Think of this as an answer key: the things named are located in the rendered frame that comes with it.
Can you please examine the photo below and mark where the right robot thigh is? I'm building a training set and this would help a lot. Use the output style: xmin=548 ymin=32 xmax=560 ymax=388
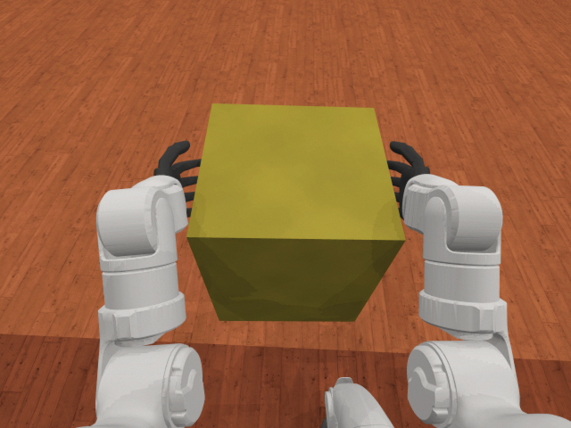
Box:
xmin=325 ymin=383 xmax=394 ymax=428

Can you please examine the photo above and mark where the left robot forearm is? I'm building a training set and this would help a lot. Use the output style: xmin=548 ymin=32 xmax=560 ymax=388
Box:
xmin=95 ymin=175 xmax=188 ymax=417

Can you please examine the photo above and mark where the right robot upper arm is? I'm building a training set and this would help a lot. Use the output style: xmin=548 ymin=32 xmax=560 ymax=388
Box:
xmin=407 ymin=341 xmax=571 ymax=428

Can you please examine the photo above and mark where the right robot forearm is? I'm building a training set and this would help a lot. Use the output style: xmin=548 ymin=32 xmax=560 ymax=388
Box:
xmin=402 ymin=174 xmax=520 ymax=403

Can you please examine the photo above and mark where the carton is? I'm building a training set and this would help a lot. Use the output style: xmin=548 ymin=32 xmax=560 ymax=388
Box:
xmin=186 ymin=103 xmax=406 ymax=322

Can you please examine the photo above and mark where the robot left hand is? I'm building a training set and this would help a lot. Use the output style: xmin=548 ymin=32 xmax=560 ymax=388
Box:
xmin=153 ymin=141 xmax=202 ymax=218

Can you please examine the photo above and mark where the robot right hand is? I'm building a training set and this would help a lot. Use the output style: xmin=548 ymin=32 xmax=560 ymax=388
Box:
xmin=387 ymin=141 xmax=430 ymax=220

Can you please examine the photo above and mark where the right robot shin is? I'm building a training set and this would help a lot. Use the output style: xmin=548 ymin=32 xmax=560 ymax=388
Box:
xmin=335 ymin=377 xmax=353 ymax=385

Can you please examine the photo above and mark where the left robot upper arm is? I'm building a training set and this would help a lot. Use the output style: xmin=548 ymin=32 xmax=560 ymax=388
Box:
xmin=77 ymin=343 xmax=205 ymax=428

